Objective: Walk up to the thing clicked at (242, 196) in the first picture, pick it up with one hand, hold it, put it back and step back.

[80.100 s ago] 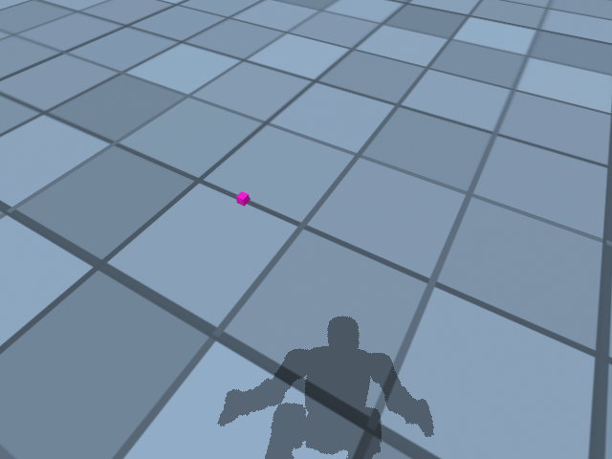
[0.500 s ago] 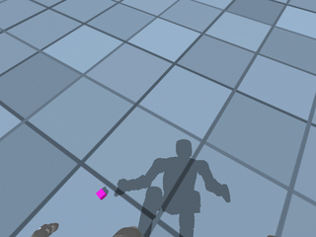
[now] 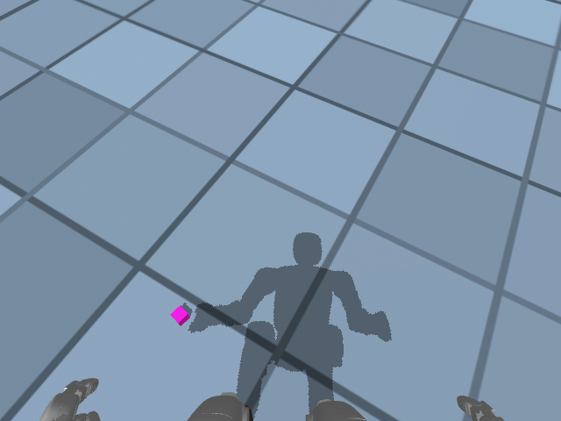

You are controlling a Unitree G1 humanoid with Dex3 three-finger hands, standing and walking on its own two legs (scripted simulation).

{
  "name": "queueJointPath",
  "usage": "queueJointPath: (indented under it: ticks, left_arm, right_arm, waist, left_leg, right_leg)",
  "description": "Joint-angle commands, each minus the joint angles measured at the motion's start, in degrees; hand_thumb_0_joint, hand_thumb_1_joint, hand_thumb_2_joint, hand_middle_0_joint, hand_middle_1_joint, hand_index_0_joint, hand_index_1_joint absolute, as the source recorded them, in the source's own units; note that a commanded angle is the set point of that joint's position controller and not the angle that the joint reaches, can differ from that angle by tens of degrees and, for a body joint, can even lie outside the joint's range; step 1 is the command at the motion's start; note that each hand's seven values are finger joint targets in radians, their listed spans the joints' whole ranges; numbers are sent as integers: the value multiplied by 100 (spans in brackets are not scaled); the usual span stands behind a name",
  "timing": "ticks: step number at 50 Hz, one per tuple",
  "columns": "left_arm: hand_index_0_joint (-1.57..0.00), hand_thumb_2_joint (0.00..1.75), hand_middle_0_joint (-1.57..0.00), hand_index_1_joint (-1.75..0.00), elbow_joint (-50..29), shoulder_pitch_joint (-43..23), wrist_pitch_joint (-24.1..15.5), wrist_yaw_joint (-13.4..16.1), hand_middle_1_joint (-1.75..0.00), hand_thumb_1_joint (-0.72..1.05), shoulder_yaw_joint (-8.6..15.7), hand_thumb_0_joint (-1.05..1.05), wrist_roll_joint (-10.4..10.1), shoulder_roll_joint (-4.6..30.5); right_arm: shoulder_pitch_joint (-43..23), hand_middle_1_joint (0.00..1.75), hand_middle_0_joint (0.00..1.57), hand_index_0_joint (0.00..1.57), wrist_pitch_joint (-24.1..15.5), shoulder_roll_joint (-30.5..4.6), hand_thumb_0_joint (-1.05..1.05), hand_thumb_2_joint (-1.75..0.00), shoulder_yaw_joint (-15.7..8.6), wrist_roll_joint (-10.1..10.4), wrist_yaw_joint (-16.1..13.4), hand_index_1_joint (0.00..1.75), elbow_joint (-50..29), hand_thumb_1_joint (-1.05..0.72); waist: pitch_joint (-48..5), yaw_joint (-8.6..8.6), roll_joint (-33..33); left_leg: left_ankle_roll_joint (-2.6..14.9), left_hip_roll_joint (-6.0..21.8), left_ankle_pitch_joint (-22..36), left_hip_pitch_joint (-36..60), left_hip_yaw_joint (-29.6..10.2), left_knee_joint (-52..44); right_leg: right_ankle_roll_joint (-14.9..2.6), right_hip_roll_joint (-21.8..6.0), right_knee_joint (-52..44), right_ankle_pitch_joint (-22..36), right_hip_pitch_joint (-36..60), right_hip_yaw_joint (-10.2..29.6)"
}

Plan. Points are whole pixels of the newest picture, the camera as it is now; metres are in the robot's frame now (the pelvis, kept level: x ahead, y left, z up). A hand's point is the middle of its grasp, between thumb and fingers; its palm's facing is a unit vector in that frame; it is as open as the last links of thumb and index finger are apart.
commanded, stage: step back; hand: left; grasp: from above
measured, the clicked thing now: (180, 315) +0.44 +0.33 -0.74
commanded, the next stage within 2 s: none
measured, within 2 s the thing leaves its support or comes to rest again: neither
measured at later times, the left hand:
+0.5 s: hand out of the picture -0.03 +0.28 -0.15, palm faces +0.07 -0.93 -0.37, open 7.4 cm
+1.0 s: hand out of the picture -0.27 +0.23 -0.13, palm faces +0.01 -0.91 -0.42, open 7.4 cm
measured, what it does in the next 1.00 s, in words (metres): walks backwards: right foot, then left foot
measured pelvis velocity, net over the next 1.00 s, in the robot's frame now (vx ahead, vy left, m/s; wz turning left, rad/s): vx -0.31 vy -0.04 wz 0.00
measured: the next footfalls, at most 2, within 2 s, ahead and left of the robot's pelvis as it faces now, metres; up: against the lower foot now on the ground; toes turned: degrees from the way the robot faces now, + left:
right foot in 0.06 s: +0.01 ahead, -0.13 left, +0.00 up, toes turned +3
left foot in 0.42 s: -0.10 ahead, +0.12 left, +0.00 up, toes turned +2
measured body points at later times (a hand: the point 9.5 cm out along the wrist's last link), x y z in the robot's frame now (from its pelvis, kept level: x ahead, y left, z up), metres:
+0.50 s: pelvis -0.14 +0.01 +0.00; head -0.08 +0.03 +0.44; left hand -0.03 +0.33 -0.12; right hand -0.04 -0.31 -0.11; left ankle -0.14 +0.12 -0.72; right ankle -0.04 -0.13 -0.71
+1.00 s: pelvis -0.31 -0.04 +0.01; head -0.27 -0.07 +0.45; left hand -0.27 +0.27 -0.10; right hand -0.18 -0.36 -0.12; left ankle -0.25 +0.11 -0.65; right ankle -0.30 -0.16 -0.72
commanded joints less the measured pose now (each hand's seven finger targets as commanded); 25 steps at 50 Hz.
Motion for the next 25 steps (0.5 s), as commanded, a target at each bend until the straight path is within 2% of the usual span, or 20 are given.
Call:
queueJointPath:
  ticks: [1,2,3,4,5,6,7,9,10,12,15,16,17,19,20,21,22,23,24,25]
  left_arm:
    - [-20,90,-20,-30,-263,515,-214,29,-30,90,340,0,56,905]
    - [-20,90,-20,-30,-163,778,-241,24,-30,90,338,0,73,900]
    - [-20,90,-20,-30,-139,854,-262,27,-30,90,384,0,126,1070]
    - [-20,90,-20,-30,-232,795,-277,30,-30,90,452,0,174,1437]
    - [-20,90,-20,-30,-377,484,-258,8,-30,90,537,0,118,1929]
    - [-20,90,-20,-30,-636,53,-294,48,-30,90,528,0,169,1913]
    - [-20,90,-20,-30,-676,-54,-286,53,-30,90,499,0,144,1628]
    - [-20,90,-20,-30,-740,-418,-299,93,-30,90,398,0,113,1286]
    - [-20,90,-20,-30,-789,-435,-291,98,-30,90,410,0,148,1255]
    - [-20,90,-20,-30,-847,-122,-282,96,-30,90,389,0,172,1191]
    - [-20,90,-20,-30,-809,344,-241,151,-30,90,389,0,183,1092]
    - [-20,90,-20,-30,-863,317,-221,167,-30,90,406,0,191,1204]
    - [-20,90,-20,-30,-852,427,-190,148,-30,90,388,0,165,1174]
    - [-20,90,-20,-30,-904,280,-129,113,-30,90,380,0,90,1280]
    - [-20,90,-20,-30,-974,57,-88,89,-30,90,368,0,36,1360]
    - [-20,90,-20,-30,-1011,51,-45,69,-30,90,330,0,16,1202]
    - [-20,90,-20,-30,-1063,195,-27,53,-30,90,275,0,1,1001]
    - [-20,90,-20,-30,-1071,62,-43,79,-30,90,282,0,-34,899]
    - [-20,90,-20,-30,-1057,-212,-41,161,-30,90,390,0,48,1152]
    - [-20,90,-20,-30,-952,-246,-46,155,-30,90,406,0,70,1239]
  right_arm:
    - [1,30,20,20,-8,-1694,0,-90,-428,51,-66,30,-392,-90]
    - [-154,30,20,20,20,-1708,0,-90,-417,85,-39,30,-428,-90]
    - [-179,30,20,20,40,-1554,0,-90,-372,121,-21,30,-439,-90]
    - [-219,30,20,20,42,-1354,0,-90,-315,173,-16,30,-505,-90]
    - [-255,30,20,20,86,-1278,0,-90,-340,150,-75,30,-485,-90]
    - [-105,30,20,20,96,-1452,0,-90,-416,122,-94,30,-361,-90]
    - [77,30,20,20,83,-1532,0,-90,-427,103,-58,30,-245,-90]
    - [324,30,20,20,93,-1401,0,-90,-375,133,-39,30,-42,-90]
    - [416,30,20,20,80,-1349,0,-90,-341,132,-54,30,-39,-90]
    - [427,30,20,20,63,-1356,0,-90,-297,99,-75,30,-83,-90]
    - [260,30,20,20,7,-1310,0,-90,-272,100,-77,30,-192,-90]
    - [320,30,20,20,0,-1283,0,-90,-281,70,-80,30,-239,-90]
    - [295,30,20,20,-21,-1266,0,-90,-284,56,-67,30,-225,-90]
    - [615,30,20,20,-51,-1244,0,-90,-316,18,-49,30,-93,-90]
    - [916,30,20,20,-57,-1262,0,-90,-363,-28,-40,30,22,-90]
    - [905,30,20,20,-80,-1383,0,-90,-425,-69,-38,30,38,-90]
    - [801,30,20,20,-90,-1810,0,-90,-549,-156,-36,30,-62,-90]
    - [455,30,20,20,-83,-2258,0,-90,-604,-163,4,30,-174,-90]
    - [407,30,20,20,-76,-2544,0,-90,-645,-123,13,30,-238,-90]
    - [227,30,20,20,-113,-2295,0,-90,-607,-127,-35,30,-220,-90]
  waist:
    - [-1723,128,785]
    - [-1754,288,760]
    - [-1773,265,380]
    - [-1570,267,-589]
    - [-1208,411,-1401]
    - [-943,295,-1301]
    - [-795,186,-928]
    - [-812,-75,-630]
    - [-889,-70,-748]
    - [-1082,132,-634]
    - [-1540,379,-739]
    - [-1671,342,-941]
    - [-1749,404,-941]
    - [-1853,235,-1116]
    - [-1873,37,-1041]
    - [-1800,31,-658]
    - [-1825,100,322]
    - [-1536,132,1303]
    - [-1451,-228,1413]
    - [-1170,-131,1065]
  left_leg:
    - [905,1273,2356,926,-1479,-457]
    - [698,1124,2063,515,-1284,-278]
    - [409,828,1356,-108,-1175,-29]
    - [31,86,184,-897,-859,773]
    - [-153,-649,-1915,-919,-724,2120]
    - [-203,-418,-2037,-523,-1154,3013]
    - [-211,-381,-1818,-405,-1245,3127]
    - [-216,-690,-1317,-737,-1303,3230]
    - [-279,-723,-1234,-812,-1179,3236]
    - [-369,-663,-1216,-833,-1033,2892]
    - [-444,-396,-1381,-1085,-817,1603]
    - [-405,-160,-1413,-899,-810,1108]
    - [-373,-143,-1354,-686,-609,573]
    - [-296,-130,-666,-37,-313,-500]
    - [-237,-144,133,546,-139,-1224]
    - [-172,-2,802,815,-439,-1493]
    - [188,987,1320,1308,-1850,-1598]
    - [817,1965,1848,1181,-3015,-1870]
    - [1602,2509,1833,208,-3566,-1945]
    - [1601,2419,1606,-125,-3403,-1928]
  right_leg:
    - [-166,-171,-1766,1010,516,-406]
    - [-267,-213,-2265,1658,989,-421]
    - [-393,-535,-2338,2129,1359,162]
    - [-832,-1399,-2741,2326,1350,1478]
    - [-1737,-2513,-3243,2580,321,2582]
    - [-1994,-2786,-3270,2948,-399,2946]
    - [-1846,-2557,-3238,2969,-541,2483]
    - [-1327,-1686,-2882,3474,-20,1058]
    - [-1222,-1547,-2774,3537,170,809]
    - [-1170,-1409,-2554,3634,590,670]
    - [-1225,-1533,-2229,4123,1892,691]
    - [-1238,-1712,-2136,4245,1974,809]
    - [-1201,-1643,-2031,4240,1992,730]
    - [-1057,-1542,-1736,4117,1689,613]
    - [-887,-1484,-1478,3801,1219,487]
    - [-628,-1275,-1314,3124,757,398]
    - [-309,-741,-605,1934,-283,98]
    - [-134,241,263,-288,-1100,-328]
    - [-68,190,1358,-993,-691,406]
    - [-112,104,1892,-692,-690,606]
